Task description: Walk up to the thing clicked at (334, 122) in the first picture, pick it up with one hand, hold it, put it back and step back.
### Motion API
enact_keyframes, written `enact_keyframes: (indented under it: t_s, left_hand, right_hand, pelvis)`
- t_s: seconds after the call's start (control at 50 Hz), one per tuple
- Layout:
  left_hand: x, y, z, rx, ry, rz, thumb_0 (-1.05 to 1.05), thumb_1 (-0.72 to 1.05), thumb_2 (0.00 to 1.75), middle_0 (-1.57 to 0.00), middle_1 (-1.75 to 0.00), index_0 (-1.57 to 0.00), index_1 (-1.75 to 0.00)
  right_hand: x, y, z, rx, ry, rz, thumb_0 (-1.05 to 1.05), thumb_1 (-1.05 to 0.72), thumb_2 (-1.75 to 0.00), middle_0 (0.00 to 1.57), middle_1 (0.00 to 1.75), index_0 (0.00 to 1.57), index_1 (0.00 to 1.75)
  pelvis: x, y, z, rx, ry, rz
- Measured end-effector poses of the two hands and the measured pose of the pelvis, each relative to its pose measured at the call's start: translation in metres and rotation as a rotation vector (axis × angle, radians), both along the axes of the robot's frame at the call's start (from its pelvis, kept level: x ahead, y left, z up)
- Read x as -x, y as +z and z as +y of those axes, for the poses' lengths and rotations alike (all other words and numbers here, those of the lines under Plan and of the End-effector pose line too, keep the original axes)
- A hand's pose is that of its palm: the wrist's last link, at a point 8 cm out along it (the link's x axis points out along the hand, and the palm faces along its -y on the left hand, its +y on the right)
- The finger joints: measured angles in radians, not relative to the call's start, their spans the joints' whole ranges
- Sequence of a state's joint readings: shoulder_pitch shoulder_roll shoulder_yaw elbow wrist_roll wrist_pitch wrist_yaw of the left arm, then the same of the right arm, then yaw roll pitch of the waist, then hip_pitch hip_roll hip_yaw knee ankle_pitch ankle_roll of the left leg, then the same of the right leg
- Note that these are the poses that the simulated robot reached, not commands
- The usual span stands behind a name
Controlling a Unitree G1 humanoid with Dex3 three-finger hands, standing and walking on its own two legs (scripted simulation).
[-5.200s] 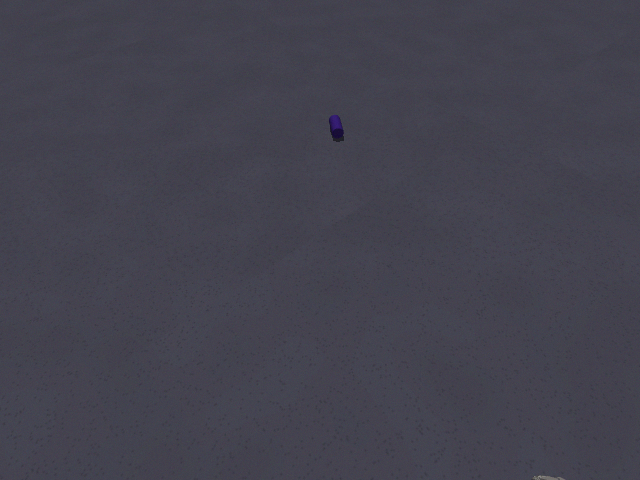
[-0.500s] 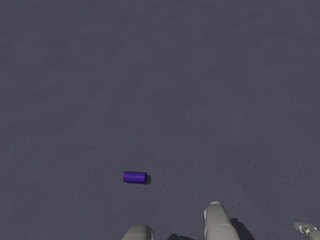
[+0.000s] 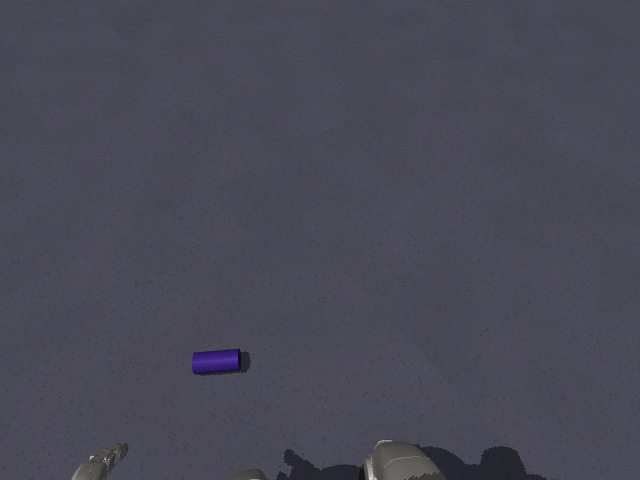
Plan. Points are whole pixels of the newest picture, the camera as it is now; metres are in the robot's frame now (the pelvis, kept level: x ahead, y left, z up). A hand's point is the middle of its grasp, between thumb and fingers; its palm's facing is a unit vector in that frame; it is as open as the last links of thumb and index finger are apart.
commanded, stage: walk up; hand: left
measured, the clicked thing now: (217, 361) +0.48 +0.29 -0.72
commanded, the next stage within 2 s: stand in 1.52 s
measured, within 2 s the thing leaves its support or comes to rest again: neither
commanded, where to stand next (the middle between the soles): +0.11 -0.03 m, yaw +2 degrees
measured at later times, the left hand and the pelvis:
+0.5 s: hand out of the picture +0.10 +0.24 -0.13, palm faces +0.01 -0.93 -0.37, open 7.4 cm; pelvis +0.02 -0.02 +0.02, yaw +1 degrees
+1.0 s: hand out of the picture +0.13 +0.23 -0.12, palm faces +0.04 -0.95 -0.32, open 7.4 cm; pelvis +0.03 -0.02 +0.03, yaw +2 degrees
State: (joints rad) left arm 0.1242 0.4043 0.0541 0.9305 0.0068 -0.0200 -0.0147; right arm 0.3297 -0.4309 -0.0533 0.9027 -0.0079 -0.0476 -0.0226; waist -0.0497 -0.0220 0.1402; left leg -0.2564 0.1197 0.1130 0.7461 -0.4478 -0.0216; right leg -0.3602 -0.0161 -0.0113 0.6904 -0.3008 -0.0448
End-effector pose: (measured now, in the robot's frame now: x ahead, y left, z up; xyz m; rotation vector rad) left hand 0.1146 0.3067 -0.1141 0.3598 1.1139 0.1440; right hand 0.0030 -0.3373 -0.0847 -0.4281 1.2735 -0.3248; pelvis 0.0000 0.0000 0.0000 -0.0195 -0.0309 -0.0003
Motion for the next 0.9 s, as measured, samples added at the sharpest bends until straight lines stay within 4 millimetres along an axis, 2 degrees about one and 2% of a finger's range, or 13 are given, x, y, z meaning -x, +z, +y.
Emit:
enact_keyframes:
  t_s: [0.04, 0.1, 0.2, 0.32, 0.48, 0.56, 0.74, 0.9]
  left_hand:
    - [-0.013, 0.003, -0.009, -0.01, -0.01, -0.046, 0.01, 0.9, 0.89, -0.2, -0.3, -0.21, -0.3]
    - [-0.022, 0.012, -0.018, -0.013, -0.019, -0.08, 0.01, 0.9, 0.89, -0.2, -0.3, -0.21, -0.3]
    - [-0.025, 0.019, -0.018, -0.026, -0.011, -0.09, 0.0, 0.9, 0.89, -0.2, -0.3, -0.21, -0.3]
    - [-0.019, 0.015, -0.011, -0.022, 0.045, -0.046, 0.01, 0.9, 0.89, -0.2, -0.3, -0.21, -0.3]
    - [0.015, 0.02, -0.02, -0.022, 0.109, 0.079, 0.01, 0.9, 0.89, -0.2, -0.3, -0.21, -0.3]
    - [0.023, 0.022, -0.028, -0.012, 0.13, 0.112, 0.01, 0.9, 0.89, -0.2, -0.3, -0.21, -0.3]
    - [0.01, 0.027, -0.04, 0.02, 0.144, 0.081, 0.01, 0.9, 0.89, -0.2, -0.3, -0.21, -0.3]
    - [-0.007, 0.03, -0.039, 0.036, 0.133, 0.04, 0.01, 0.9, 0.89, -0.2, -0.3, -0.21, -0.3]
  right_hand:
    - [-0.005, -0.009, -0.007, -0.011, -0.011, -0.004, 0.0, -0.9, -0.9, 0.2, 0.3, 0.2, 0.3]
    - [-0.019, -0.016, -0.006, -0.037, -0.019, -0.033, 0.0, -0.9, -0.9, 0.2, 0.3, 0.2, 0.3]
    - [-0.044, -0.025, 0.005, -0.086, 0.016, -0.09, 0.0, -0.9, -0.9, 0.2, 0.3, 0.2, 0.3]
    - [-0.053, -0.032, 0.022, -0.131, 0.039, -0.078, 0.0, -0.9, -0.9, 0.2, 0.3, 0.2, 0.3]
    - [-0.085, -0.027, 0.022, -0.176, 0.074, -0.049, 0.0, -0.9, -0.9, 0.2, 0.3, 0.2, 0.3]
    - [-0.105, -0.022, 0.017, -0.173, 0.084, -0.063, 0.0, -0.9, -0.9, 0.2, 0.3, 0.2, 0.3]
    - [-0.138, -0.008, 0.012, -0.159, 0.097, -0.11, 0.0, -0.9, -0.9, 0.2, 0.3, 0.2, 0.3]
    - [-0.138, 0.0, 0.017, -0.157, 0.094, -0.117, 0.0, -0.9, -0.9, 0.2, 0.3, 0.2, 0.3]
  pelvis:
    - [-0.001, -0.004, -0.007, 0.011, -0.002, -0.01]
    - [-0.003, -0.002, -0.011, -0.006, -0.011, -0.022]
    - [-0.007, -0.002, -0.008, -0.012, -0.008, -0.021]
    - [-0.011, -0.001, -0.009, -0.03, -0.005, -0.02]
    - [-0.02, 0.014, -0.021, -0.032, 0.013, 0.001]
    - [-0.024, 0.02, -0.024, -0.033, 0.019, 0.002]
    - [-0.028, 0.027, -0.027, -0.026, 0.026, -0.004]
    - [-0.03, 0.031, -0.025, -0.02, 0.026, -0.004]
